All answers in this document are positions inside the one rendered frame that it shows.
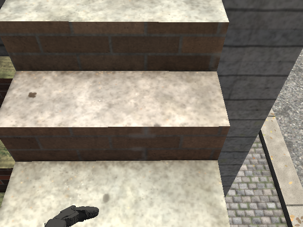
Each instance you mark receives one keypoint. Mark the robot left hand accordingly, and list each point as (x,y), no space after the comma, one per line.
(71,215)

